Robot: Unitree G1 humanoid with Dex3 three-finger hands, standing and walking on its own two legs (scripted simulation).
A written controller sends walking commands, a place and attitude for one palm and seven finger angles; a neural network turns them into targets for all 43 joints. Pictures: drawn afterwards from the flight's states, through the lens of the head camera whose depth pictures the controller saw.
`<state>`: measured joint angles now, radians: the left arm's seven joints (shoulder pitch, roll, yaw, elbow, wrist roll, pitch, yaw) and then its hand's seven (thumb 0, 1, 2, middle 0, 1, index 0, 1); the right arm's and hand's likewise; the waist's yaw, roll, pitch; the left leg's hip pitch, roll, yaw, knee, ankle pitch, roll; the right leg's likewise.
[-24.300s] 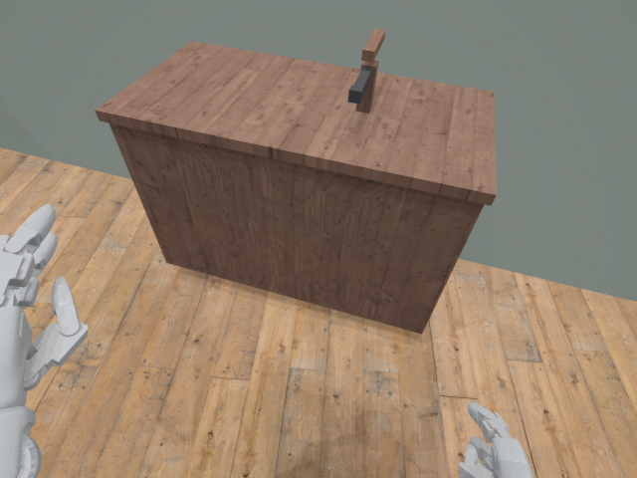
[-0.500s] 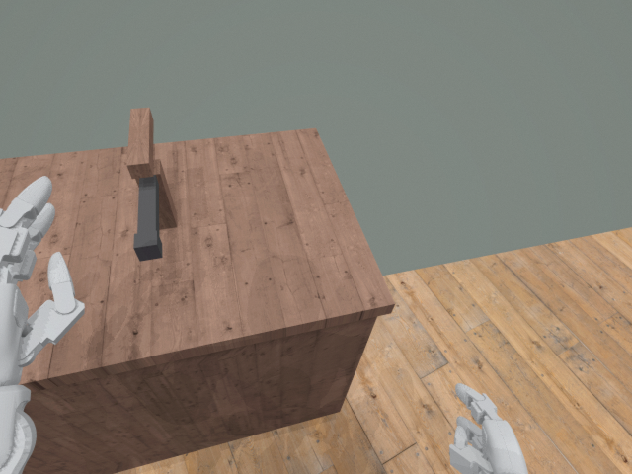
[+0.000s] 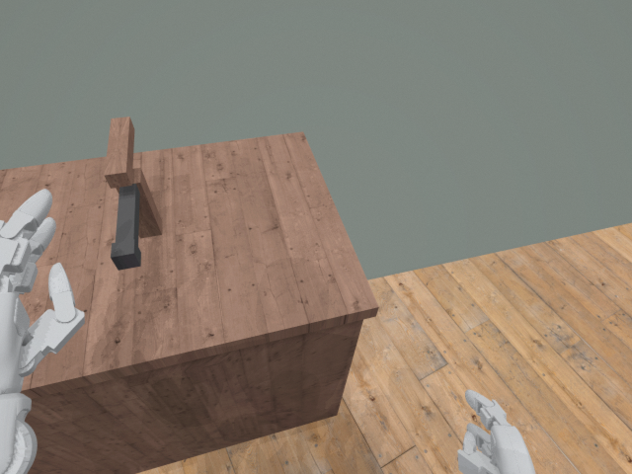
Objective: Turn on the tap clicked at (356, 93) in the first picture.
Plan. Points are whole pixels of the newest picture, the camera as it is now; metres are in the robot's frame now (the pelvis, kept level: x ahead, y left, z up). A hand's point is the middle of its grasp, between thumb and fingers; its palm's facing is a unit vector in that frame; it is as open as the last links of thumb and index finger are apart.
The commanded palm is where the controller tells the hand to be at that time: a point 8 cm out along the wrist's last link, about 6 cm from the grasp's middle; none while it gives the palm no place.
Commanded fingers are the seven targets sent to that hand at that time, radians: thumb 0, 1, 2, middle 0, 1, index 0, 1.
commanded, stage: look again from close up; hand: left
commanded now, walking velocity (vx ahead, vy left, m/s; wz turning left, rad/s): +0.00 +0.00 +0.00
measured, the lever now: (126, 254) +0.35 +0.29 +0.07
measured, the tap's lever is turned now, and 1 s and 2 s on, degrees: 0 0 0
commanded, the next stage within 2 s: turn the palm inward beside the body in 0.20 s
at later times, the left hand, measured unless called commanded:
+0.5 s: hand (66, 290) +0.24 +0.26 +0.16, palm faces +0.40 -0.85 -0.34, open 7.4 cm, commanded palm +0.16 +0.28 +0.17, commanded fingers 0.00 0.90 0.90 -0.20 -0.30 -0.20 -0.30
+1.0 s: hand (113, 344) +0.20 +0.21 +0.14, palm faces +0.44 -0.84 -0.32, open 7.4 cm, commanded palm +0.14 +0.25 +0.15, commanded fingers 0.00 0.90 0.90 -0.20 -0.30 -0.20 -0.30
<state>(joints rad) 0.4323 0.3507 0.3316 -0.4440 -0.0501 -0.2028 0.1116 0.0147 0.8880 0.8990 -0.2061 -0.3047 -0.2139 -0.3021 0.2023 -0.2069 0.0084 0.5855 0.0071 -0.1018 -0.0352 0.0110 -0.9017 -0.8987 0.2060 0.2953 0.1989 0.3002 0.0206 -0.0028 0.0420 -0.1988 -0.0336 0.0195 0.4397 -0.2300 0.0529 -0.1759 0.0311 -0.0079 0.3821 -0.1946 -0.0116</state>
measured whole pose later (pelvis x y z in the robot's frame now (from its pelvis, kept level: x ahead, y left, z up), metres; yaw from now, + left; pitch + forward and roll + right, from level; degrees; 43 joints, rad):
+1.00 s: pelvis +0.00 -0.05 -0.02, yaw +3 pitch +1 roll +0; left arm 0.38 0.36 0.31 -0.37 -0.16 -0.01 0.08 0.02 0.89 0.90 -0.20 -0.30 -0.21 -0.30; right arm 0.19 -0.24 0.03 0.65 0.03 -0.18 -0.06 0.01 -0.90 -0.90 0.21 0.30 0.20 0.30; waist 0.06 0.05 -0.06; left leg -0.35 -0.01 -0.05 0.65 -0.32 -0.01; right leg -0.33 0.06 -0.08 0.64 -0.34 -0.08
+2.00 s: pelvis +0.00 -0.04 -0.02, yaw +5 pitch +1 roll +0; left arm 0.56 0.25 0.21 -0.52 -0.24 0.08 0.15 0.02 0.89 0.90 -0.20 -0.30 -0.21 -0.30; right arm 0.21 -0.24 0.04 0.64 0.04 -0.26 -0.08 0.01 -0.90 -0.90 0.21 0.30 0.20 0.30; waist 0.08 0.05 -0.08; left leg -0.36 -0.04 -0.06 0.68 -0.33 0.01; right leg -0.33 0.03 -0.09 0.66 -0.35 -0.06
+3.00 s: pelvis +0.00 -0.05 -0.02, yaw +5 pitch +1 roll +0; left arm 0.42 0.25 0.26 -0.36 -0.26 0.08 0.14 0.02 0.90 0.90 -0.20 -0.30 -0.21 -0.30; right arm 0.21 -0.25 0.03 0.68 0.05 -0.26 -0.10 0.01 -0.90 -0.90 0.21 0.30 0.20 0.30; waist 0.07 0.06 -0.07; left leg -0.35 -0.03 -0.08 0.66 -0.33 -0.01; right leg -0.32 0.05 -0.10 0.64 -0.35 -0.08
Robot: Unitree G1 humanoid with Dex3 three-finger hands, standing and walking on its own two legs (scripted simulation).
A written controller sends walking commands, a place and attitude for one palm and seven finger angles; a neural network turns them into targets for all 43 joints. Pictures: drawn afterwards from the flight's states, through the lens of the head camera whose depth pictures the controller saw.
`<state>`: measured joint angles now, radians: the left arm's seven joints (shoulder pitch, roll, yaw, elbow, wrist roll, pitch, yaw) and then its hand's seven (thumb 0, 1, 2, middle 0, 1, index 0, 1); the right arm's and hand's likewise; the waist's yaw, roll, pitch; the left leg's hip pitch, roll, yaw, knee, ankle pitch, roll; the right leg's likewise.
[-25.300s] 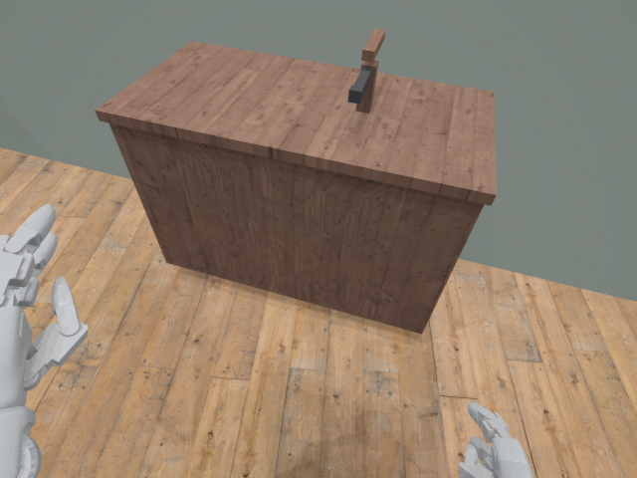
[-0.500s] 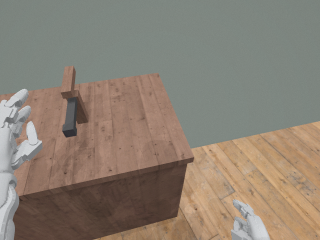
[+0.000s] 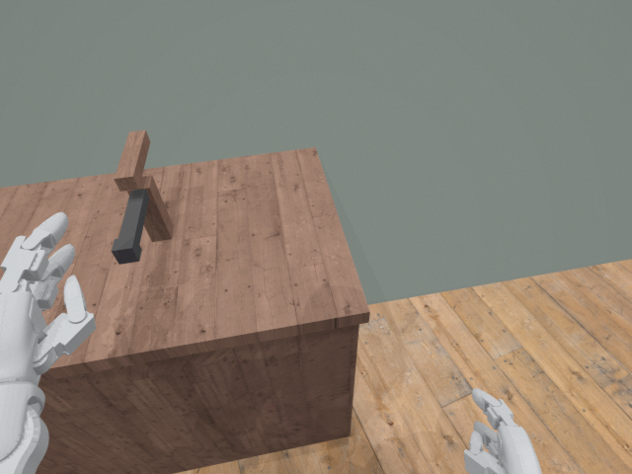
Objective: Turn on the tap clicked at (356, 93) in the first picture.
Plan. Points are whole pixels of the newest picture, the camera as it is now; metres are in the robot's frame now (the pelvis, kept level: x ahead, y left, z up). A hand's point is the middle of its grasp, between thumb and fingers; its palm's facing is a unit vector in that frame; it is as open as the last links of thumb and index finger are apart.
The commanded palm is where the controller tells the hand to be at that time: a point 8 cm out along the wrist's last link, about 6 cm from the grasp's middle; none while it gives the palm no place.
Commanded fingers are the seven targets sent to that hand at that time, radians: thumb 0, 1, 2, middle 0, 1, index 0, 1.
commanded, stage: turn the palm inward beside the body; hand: left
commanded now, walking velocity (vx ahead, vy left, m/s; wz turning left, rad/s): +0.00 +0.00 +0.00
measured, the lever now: (127, 250) +0.37 +0.32 +0.09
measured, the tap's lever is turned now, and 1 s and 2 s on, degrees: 0 0 0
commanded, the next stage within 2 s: reach beside the lever's end, fingers flat in 1.50 s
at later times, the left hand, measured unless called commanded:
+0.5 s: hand (84, 344) +0.19 +0.25 +0.15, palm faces +0.43 -0.88 -0.23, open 7.4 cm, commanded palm +0.14 +0.29 +0.16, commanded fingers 0.00 0.90 0.90 -0.20 -0.30 -0.20 -0.30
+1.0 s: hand (79, 372) +0.17 +0.25 +0.14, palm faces +0.44 -0.88 -0.15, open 7.4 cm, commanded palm +0.12 +0.29 +0.15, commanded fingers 0.00 0.90 0.90 -0.20 -0.30 -0.20 -0.30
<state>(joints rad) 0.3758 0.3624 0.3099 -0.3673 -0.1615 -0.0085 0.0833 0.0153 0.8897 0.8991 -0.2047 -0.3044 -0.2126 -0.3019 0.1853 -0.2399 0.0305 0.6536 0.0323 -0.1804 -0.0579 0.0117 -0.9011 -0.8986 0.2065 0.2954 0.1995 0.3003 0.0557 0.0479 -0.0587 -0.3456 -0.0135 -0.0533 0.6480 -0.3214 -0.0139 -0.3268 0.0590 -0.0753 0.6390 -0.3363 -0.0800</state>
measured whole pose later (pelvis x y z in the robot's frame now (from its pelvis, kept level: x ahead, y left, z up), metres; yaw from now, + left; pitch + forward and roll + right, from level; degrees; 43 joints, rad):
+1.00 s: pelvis +0.00 +0.02 +0.00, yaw +1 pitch +1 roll +0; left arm 0.56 0.25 0.21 -0.52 -0.24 0.08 0.15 0.02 0.89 0.90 -0.20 -0.30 -0.21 -0.30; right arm 0.21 -0.24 0.04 0.64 0.04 -0.26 -0.08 0.01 -0.90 -0.90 0.21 0.30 0.20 0.30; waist 0.08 0.05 -0.08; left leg -0.36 -0.04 -0.06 0.68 -0.33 0.01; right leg -0.33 0.03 -0.09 0.66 -0.35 -0.06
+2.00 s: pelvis +0.00 +0.00 +0.00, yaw +2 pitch +1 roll +0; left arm 0.42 0.25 0.26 -0.36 -0.26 0.08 0.14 0.02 0.90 0.90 -0.20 -0.30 -0.21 -0.30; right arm 0.21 -0.25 0.03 0.68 0.05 -0.26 -0.10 0.01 -0.90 -0.90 0.21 0.30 0.20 0.30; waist 0.07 0.06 -0.07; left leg -0.35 -0.03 -0.08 0.66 -0.33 -0.01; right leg -0.32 0.05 -0.10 0.64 -0.35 -0.08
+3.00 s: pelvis +0.00 +0.03 +0.00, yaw +0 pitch +3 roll +0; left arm -0.02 0.29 0.34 0.17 -0.20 -0.03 0.14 0.02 0.90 0.90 -0.16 -0.20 -0.17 -0.20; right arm 0.20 -0.26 0.02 0.70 0.04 -0.17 -0.10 0.01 -0.90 -0.90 0.21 0.30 0.20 0.30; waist 0.02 0.04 -0.05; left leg -0.38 -0.04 -0.04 0.63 -0.31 0.02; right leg -0.35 0.03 -0.06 0.62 -0.32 -0.05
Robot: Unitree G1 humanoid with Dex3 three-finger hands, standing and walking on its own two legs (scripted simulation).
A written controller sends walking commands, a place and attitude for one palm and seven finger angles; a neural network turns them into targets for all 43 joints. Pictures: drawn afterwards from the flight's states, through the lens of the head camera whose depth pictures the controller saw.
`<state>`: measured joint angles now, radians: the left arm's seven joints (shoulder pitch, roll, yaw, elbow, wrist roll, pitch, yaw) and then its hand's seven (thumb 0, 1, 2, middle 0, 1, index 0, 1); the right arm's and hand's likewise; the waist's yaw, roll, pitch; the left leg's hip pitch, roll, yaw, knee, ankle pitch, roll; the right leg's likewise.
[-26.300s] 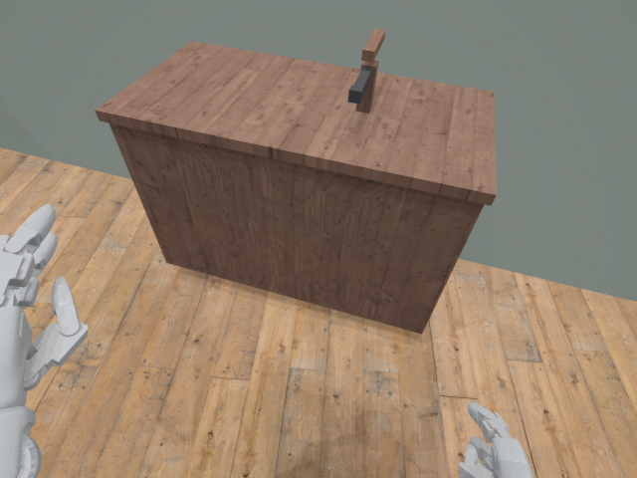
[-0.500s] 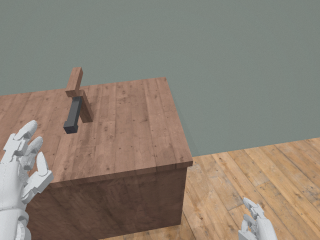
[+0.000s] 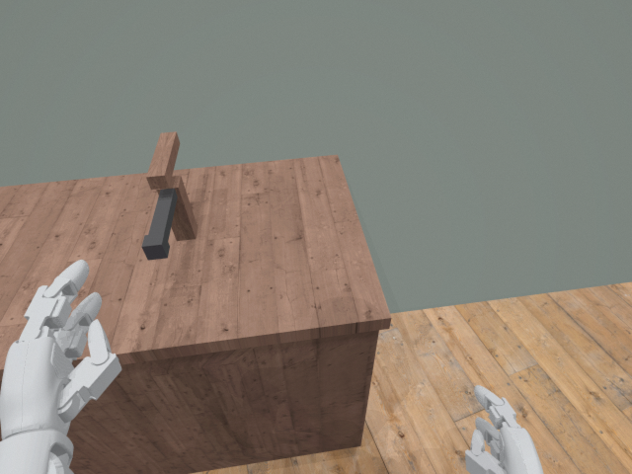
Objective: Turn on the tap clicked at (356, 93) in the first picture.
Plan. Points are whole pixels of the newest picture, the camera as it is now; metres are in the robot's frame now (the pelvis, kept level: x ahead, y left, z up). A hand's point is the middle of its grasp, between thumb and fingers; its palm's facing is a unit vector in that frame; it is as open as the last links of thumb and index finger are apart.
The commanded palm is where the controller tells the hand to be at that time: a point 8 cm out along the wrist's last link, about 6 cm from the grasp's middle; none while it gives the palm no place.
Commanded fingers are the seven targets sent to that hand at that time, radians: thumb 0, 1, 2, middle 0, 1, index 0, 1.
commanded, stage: turn the palm inward beside the body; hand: left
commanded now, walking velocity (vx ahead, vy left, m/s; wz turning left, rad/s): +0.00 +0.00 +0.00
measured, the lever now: (156, 246) +0.38 +0.29 +0.09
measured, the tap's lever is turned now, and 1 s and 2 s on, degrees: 0 0 0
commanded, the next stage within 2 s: reach beside the lever's end, fingers flat in 0.50 s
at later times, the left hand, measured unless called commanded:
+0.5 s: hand (122, 360) +0.18 +0.22 +0.14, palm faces +0.44 -0.89 -0.13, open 7.4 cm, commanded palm +0.13 +0.26 +0.15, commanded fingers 0.00 0.90 0.90 -0.20 -0.30 -0.20 -0.30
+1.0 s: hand (125, 338) +0.21 +0.23 +0.13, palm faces +0.46 -0.88 -0.13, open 7.4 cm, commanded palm +0.17 +0.28 +0.14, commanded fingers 0.00 0.90 0.90 -0.20 -0.30 -0.20 -0.30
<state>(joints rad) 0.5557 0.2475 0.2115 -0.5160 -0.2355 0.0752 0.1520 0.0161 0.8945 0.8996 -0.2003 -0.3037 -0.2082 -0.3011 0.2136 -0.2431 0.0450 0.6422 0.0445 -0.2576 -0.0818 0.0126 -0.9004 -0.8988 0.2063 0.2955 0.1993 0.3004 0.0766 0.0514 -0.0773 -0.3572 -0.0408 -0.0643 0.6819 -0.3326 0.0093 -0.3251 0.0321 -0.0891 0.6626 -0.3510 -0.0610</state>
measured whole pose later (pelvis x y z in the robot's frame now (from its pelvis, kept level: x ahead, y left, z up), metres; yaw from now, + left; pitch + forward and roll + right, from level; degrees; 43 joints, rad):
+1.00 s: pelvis +0.00 -0.02 +0.00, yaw +0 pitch +1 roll +0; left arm 0.42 0.25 0.26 -0.36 -0.26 0.08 0.14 0.02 0.90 0.90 -0.20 -0.30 -0.21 -0.30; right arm 0.21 -0.25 0.03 0.68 0.05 -0.26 -0.10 0.01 -0.90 -0.90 0.21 0.30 0.20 0.30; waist 0.07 0.06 -0.07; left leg -0.35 -0.03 -0.08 0.66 -0.33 -0.01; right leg -0.32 0.05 -0.10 0.64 -0.35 -0.08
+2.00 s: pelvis +0.00 +0.01 +0.00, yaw -1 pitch +3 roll +0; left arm -0.02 0.29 0.34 0.17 -0.20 -0.03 0.14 0.02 0.90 0.90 -0.16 -0.20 -0.17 -0.20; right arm 0.20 -0.26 0.02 0.70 0.04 -0.17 -0.10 0.01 -0.90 -0.90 0.21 0.30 0.20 0.30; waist 0.02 0.04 -0.05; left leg -0.38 -0.04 -0.04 0.63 -0.31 0.02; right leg -0.35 0.03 -0.06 0.62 -0.32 -0.05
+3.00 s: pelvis +0.01 +0.02 +0.00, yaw -2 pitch +7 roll -1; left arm -0.20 0.35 0.41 0.46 -0.18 -0.17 0.09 0.02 0.90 0.90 -0.15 -0.15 -0.15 -0.15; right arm 0.23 -0.26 0.01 0.70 0.03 -0.09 -0.08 0.01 -0.90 -0.90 0.21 0.30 0.20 0.30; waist -0.01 0.03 -0.07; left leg -0.49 -0.04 -0.04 0.71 -0.34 0.03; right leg -0.44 0.04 -0.06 0.66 -0.33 -0.04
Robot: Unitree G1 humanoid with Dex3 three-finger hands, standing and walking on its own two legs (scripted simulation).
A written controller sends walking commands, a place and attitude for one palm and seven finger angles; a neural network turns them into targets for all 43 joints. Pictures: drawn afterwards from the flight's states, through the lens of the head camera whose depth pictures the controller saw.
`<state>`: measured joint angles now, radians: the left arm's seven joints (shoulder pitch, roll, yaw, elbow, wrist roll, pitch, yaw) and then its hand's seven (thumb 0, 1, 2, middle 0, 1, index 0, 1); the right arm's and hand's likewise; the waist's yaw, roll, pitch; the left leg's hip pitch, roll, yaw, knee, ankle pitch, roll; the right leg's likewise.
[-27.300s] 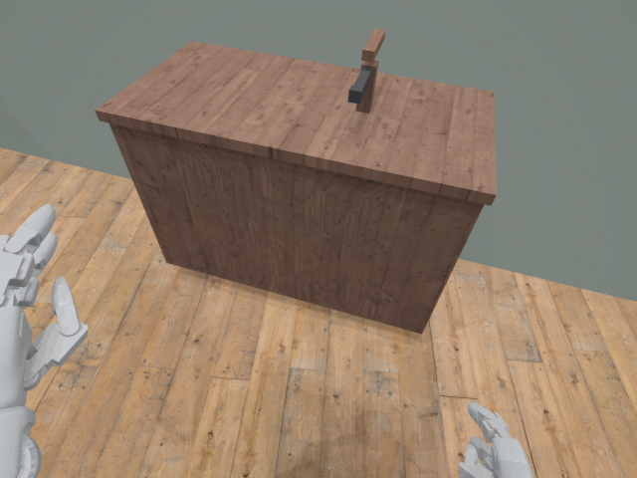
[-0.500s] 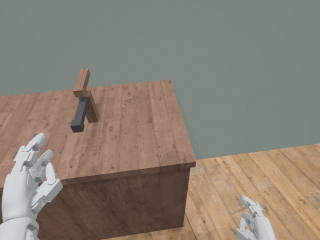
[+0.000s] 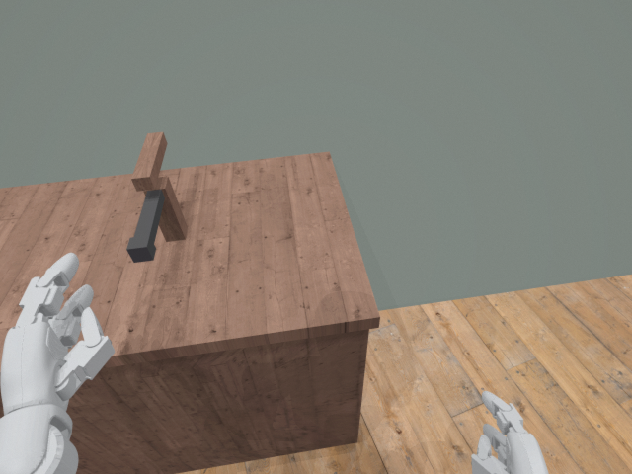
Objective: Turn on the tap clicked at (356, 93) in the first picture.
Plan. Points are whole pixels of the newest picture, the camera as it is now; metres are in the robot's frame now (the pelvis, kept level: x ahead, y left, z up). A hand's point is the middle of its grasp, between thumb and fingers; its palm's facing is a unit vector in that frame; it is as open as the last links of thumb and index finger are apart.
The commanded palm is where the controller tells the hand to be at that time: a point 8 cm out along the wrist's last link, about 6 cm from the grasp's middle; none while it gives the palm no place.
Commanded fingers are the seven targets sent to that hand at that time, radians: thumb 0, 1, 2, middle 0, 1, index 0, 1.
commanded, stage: reach beside the lever's end, fingers flat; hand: left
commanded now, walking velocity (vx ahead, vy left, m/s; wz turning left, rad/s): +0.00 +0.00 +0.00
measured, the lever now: (141, 249) +0.38 +0.31 +0.09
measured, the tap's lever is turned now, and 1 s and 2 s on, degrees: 0 0 0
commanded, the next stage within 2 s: push the lever round in 1.80 s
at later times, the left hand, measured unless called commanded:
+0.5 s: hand (111, 309) +0.25 +0.27 +0.12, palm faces +0.47 -0.88 -0.11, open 7.5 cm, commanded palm +0.22 +0.32 +0.12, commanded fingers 0.00 0.90 0.90 -0.18 -0.23 -0.18 -0.23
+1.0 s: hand (120, 279) +0.31 +0.30 +0.10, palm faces +0.47 -0.87 -0.10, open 7.7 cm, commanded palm +0.27 +0.34 +0.10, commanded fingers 0.00 0.90 0.90 -0.16 -0.17 -0.16 -0.17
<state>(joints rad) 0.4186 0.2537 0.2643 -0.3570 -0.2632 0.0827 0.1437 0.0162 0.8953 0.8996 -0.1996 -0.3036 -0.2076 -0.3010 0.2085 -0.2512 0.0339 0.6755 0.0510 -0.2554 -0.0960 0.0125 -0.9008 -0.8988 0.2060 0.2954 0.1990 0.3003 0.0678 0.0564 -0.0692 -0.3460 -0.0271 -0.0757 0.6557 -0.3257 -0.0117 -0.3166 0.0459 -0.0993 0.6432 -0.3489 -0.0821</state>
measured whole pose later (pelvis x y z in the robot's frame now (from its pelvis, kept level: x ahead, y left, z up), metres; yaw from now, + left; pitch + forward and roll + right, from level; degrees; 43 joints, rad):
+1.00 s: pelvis +0.00 +0.02 +0.00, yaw -2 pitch +3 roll +0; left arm -0.02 0.29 0.34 0.17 -0.20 -0.03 0.14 0.02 0.90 0.90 -0.16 -0.20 -0.17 -0.20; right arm 0.20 -0.26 0.02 0.70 0.04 -0.17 -0.10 0.01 -0.90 -0.90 0.21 0.30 0.20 0.30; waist 0.02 0.04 -0.05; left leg -0.38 -0.04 -0.04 0.63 -0.31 0.02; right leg -0.35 0.03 -0.06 0.62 -0.32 -0.05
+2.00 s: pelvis +0.00 +0.04 +0.00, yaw -2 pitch +7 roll -1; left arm -0.20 0.35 0.41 0.46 -0.18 -0.17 0.09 0.02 0.90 0.90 -0.15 -0.15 -0.15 -0.15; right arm 0.23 -0.26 0.01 0.70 0.03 -0.09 -0.08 0.01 -0.90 -0.90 0.21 0.30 0.20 0.30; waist -0.01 0.03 -0.07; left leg -0.49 -0.04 -0.04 0.71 -0.34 0.03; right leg -0.44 0.04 -0.06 0.66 -0.33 -0.04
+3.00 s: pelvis +0.00 +0.03 +0.00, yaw -2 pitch +6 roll -1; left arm -0.18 0.19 0.27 0.37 -0.11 -0.16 0.33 0.03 0.94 0.91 -0.15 -0.15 -0.16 -0.15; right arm 0.22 -0.25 0.00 0.71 0.02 -0.06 -0.05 0.01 -0.90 -0.90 0.21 0.30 0.20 0.30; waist 0.00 0.04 -0.08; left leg -0.47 -0.03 -0.04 0.72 -0.35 0.03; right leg -0.43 0.04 -0.07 0.67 -0.34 -0.05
